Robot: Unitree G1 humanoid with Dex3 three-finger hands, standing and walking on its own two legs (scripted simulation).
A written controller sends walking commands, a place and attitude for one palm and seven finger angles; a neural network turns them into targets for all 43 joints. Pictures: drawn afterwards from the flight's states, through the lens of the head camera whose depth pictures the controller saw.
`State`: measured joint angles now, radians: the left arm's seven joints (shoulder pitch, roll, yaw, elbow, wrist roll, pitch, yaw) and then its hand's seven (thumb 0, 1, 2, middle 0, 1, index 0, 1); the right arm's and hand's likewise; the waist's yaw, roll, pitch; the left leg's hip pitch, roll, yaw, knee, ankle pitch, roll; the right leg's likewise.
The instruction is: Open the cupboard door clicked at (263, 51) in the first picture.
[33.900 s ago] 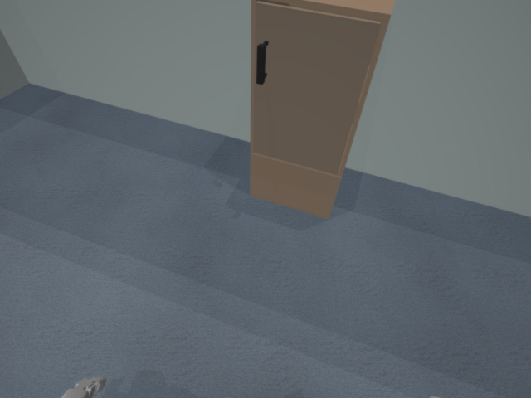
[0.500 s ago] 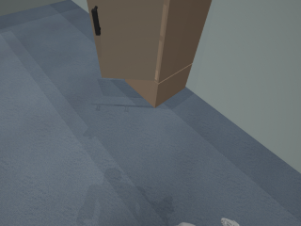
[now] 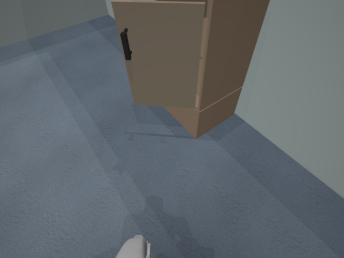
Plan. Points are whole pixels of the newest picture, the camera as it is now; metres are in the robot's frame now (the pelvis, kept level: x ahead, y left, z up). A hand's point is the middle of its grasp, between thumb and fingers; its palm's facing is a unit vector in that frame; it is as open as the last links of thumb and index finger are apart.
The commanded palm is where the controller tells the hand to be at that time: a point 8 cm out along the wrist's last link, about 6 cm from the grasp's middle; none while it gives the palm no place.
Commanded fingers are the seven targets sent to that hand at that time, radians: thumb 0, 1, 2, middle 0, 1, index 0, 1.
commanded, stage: take the last steps up to it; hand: left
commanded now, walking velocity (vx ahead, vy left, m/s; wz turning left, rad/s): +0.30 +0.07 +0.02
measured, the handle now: (127, 44) +0.97 +0.27 -0.03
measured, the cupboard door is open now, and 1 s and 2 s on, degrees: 47 47 47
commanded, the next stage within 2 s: come to a stop and stand still in 0.90 s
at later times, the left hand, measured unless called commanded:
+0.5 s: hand (101, 205) +0.28 +0.24 -0.16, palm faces -0.02 -0.98 -0.21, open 7.3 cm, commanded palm none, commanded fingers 0.00 0.90 0.90 -0.20 -0.30 -0.20 -0.30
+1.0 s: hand (113, 198) +0.31 +0.22 -0.20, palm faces +0.04 -0.99 -0.14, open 7.3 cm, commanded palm none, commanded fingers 0.00 0.90 0.90 -0.20 -0.30 -0.20 -0.30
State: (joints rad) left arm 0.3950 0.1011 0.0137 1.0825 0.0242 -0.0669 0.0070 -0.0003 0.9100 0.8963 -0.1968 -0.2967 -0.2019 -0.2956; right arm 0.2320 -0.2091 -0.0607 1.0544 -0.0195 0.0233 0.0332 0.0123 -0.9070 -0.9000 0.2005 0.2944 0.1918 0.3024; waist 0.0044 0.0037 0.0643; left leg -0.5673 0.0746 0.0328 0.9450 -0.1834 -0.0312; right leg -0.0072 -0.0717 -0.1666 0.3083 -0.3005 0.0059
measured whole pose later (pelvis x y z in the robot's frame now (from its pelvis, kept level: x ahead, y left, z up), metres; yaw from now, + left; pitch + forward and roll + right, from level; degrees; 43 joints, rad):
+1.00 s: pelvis +0.35 +0.05 -0.02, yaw -2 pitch -1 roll -2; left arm 0.37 0.16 0.04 1.13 0.02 -0.04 0.01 0.00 0.93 0.90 -0.20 -0.30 -0.20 -0.30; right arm 0.18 -0.18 -0.04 1.05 -0.02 -0.05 0.01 0.01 -0.92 -0.90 0.20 0.29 0.19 0.30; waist 0.03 -0.02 0.05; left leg -0.36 0.05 0.10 0.53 -0.16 0.00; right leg -0.09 -0.04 -0.15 0.49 -0.38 0.01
